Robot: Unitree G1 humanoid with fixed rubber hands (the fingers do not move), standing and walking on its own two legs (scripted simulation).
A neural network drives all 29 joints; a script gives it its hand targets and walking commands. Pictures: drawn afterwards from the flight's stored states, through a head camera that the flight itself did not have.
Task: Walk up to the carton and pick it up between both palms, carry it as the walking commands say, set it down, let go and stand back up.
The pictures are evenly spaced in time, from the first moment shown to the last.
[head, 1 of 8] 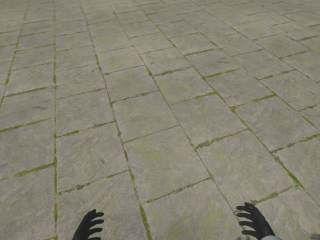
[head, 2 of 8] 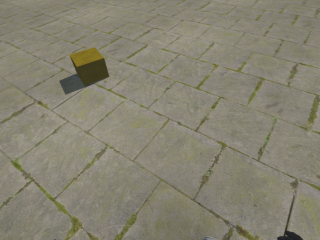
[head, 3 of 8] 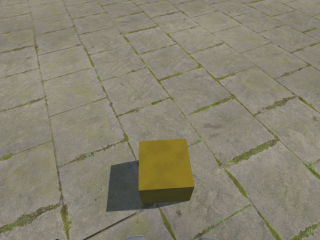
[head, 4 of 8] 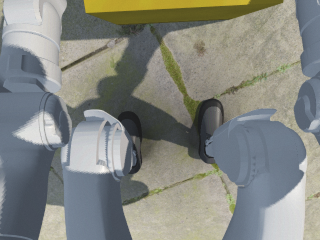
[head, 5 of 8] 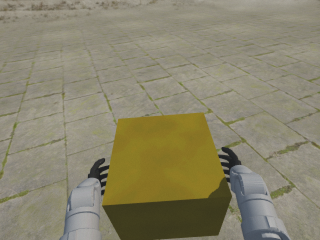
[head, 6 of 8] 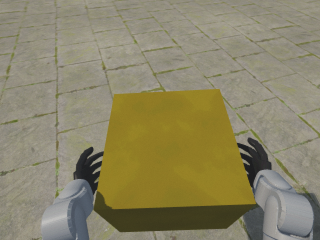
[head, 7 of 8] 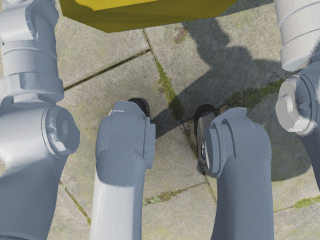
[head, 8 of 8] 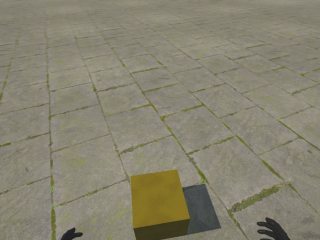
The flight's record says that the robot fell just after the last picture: no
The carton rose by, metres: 0.70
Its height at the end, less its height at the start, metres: +0.00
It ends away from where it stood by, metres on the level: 2.40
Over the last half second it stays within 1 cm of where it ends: yes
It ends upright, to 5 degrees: yes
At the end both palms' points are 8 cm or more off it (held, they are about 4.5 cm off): yes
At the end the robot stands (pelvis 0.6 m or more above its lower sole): yes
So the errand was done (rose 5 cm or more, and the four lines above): yes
